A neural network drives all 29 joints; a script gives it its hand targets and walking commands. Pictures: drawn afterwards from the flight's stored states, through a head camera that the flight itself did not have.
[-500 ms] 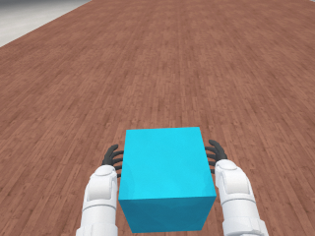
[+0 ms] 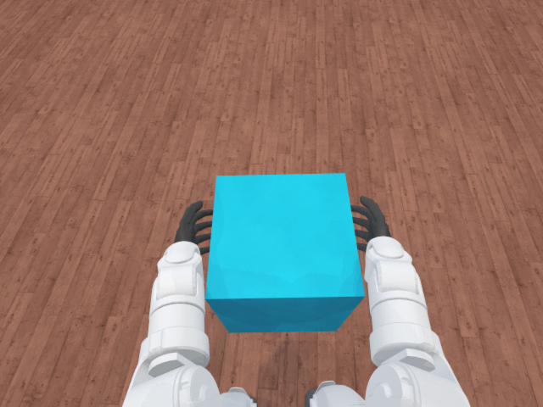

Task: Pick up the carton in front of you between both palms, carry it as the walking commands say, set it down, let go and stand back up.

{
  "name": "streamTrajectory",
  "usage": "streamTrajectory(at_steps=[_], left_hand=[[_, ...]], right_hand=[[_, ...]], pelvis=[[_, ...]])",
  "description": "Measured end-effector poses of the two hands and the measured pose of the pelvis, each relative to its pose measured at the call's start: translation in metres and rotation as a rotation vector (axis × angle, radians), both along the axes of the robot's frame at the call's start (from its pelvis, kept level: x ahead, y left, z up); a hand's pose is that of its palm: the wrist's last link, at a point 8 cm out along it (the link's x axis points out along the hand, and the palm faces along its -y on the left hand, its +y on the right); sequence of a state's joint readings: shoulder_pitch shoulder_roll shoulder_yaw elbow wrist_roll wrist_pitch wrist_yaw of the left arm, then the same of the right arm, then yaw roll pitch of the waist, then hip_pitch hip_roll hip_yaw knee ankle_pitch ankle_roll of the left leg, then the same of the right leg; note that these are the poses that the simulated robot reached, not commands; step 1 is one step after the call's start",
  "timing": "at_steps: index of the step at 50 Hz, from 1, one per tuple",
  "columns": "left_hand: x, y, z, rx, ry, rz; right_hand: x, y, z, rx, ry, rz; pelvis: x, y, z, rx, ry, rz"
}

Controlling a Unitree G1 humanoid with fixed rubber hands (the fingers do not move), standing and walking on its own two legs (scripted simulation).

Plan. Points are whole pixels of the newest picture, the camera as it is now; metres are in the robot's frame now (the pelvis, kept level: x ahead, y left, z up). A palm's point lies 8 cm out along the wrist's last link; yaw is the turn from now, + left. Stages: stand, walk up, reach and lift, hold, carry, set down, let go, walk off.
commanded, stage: set down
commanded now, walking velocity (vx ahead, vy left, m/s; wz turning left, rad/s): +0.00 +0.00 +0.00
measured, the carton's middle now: (281, 260) +0.36 -0.01 -0.10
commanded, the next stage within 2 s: none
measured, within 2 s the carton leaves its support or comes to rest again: rests again in 1.94 s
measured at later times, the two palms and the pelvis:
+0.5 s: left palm (212, 257) +0.42 +0.13 -0.19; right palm (354, 260) +0.39 -0.16 -0.19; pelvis -0.01 +0.00 -0.12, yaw +0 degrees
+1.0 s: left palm (226, 265) +0.46 +0.13 -0.35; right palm (342, 273) +0.42 -0.17 -0.35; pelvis -0.05 +0.01 -0.25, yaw -1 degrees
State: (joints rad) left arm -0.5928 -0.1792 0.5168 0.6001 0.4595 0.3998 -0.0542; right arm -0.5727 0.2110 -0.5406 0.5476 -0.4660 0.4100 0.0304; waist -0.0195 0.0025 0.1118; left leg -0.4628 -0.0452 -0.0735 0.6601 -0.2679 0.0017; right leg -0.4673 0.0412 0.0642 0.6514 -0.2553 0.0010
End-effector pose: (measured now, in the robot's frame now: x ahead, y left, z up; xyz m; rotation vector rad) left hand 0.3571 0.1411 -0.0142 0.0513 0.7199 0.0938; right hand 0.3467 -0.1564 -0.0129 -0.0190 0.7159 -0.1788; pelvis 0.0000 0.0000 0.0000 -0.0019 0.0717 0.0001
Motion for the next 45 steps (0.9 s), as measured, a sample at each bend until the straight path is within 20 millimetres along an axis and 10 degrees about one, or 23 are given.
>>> streamTrajectory(at_steps=[10, 45], left_hand=[[0.018, -0.003, -0.111, -0.021, -0.042, -0.016], [0.098, -0.014, -0.309, -0.041, -0.035, -0.075]], right_hand=[[0.012, -0.003, -0.109, 0.017, -0.045, -0.042], [0.069, -0.013, -0.306, 0.032, -0.043, -0.128]], pelvis=[[-0.005, 0.003, -0.043, -0.004, 0.362, 0.003], [-0.044, 0.008, -0.226, -0.018, 0.732, 0.003]])
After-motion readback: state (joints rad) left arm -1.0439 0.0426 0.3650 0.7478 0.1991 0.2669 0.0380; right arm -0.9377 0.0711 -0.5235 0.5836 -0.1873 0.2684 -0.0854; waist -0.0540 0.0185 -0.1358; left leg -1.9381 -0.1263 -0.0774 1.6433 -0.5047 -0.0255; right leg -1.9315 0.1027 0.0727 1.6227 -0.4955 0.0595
